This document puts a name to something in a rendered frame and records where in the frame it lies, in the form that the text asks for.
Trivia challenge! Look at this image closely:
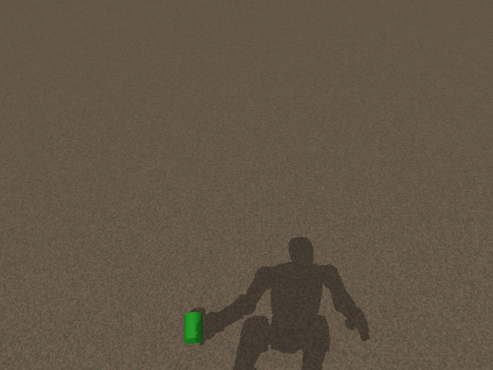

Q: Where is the can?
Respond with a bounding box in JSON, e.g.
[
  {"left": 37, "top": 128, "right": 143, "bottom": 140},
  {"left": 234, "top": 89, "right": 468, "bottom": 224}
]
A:
[{"left": 184, "top": 312, "right": 203, "bottom": 344}]

